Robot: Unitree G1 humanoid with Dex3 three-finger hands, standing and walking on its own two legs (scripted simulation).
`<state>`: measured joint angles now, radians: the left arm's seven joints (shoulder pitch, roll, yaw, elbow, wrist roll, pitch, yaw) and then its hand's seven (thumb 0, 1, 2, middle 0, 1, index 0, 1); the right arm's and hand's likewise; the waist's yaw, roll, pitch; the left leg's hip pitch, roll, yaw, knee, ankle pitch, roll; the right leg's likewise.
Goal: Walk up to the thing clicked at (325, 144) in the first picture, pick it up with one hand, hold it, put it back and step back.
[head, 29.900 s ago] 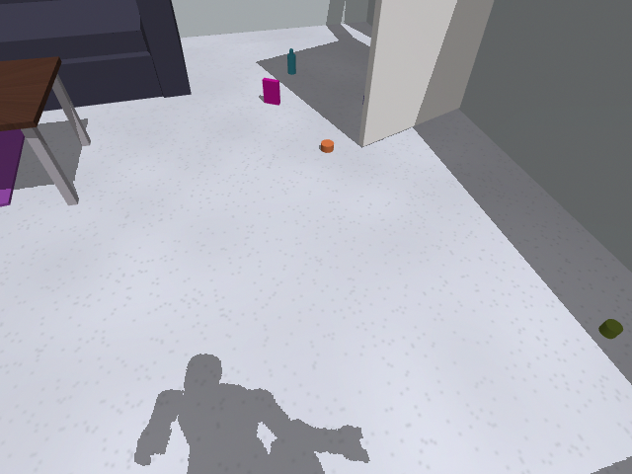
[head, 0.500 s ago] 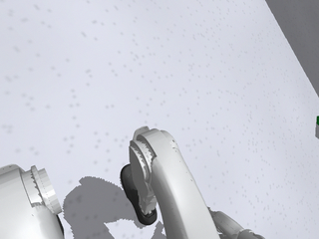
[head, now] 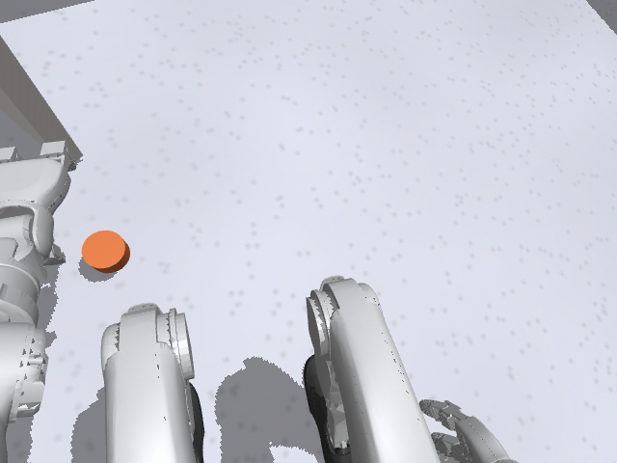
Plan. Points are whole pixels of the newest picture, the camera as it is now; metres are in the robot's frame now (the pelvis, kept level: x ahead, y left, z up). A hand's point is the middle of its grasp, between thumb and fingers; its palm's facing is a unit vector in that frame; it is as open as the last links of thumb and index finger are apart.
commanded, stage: withdraw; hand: left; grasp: from above
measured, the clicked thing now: (106, 252) +0.46 +0.27 -0.33
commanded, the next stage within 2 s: home in 0.18 s
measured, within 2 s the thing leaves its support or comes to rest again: neither
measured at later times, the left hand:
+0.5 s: hand (79, 234) +0.47 +0.28 -0.23, palm faces -0.37 -0.12 -0.92, open 13.1 cm
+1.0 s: hand (19, 293) +0.33 +0.25 -0.01, palm faces -0.20 -0.77 -0.60, open 7.7 cm
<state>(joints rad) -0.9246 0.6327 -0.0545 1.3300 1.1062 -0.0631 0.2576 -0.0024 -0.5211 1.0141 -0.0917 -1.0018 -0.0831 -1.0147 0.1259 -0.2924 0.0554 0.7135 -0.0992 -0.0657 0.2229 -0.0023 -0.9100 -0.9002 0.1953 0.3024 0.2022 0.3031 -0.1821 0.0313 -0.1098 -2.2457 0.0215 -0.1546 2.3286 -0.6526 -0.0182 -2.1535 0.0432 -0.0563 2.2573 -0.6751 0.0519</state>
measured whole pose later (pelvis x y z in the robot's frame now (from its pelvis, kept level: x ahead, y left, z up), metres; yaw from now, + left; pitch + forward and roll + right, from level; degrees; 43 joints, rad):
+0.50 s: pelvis +0.00 +0.00 -0.04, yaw -2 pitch +32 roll -9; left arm -0.93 0.75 0.11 1.44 1.23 -0.21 0.50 0.00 -0.33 0.96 -0.22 -0.82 -0.20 -0.83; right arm 0.19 -0.28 0.12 0.74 -0.19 -0.10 0.15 0.00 -0.89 -0.89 0.20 0.30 0.20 0.30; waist -0.27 -0.04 0.01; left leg -2.38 0.00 -0.19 2.45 -0.64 -0.03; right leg -2.27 0.05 -0.07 2.37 -0.67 0.05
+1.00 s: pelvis +0.01 +0.00 +0.11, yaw +3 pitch +33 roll -6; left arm -0.28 0.42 0.04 0.49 0.38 0.09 0.03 0.00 0.80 0.92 -0.22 -0.34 -0.22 -0.35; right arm 0.09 -0.30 -0.03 0.59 0.00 -0.03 0.09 0.00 -0.91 -0.90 0.20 0.30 0.20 0.30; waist -0.05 0.03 -0.19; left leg -1.92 0.03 -0.11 1.99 -0.65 -0.02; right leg -1.84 0.02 -0.04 1.94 -0.67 0.04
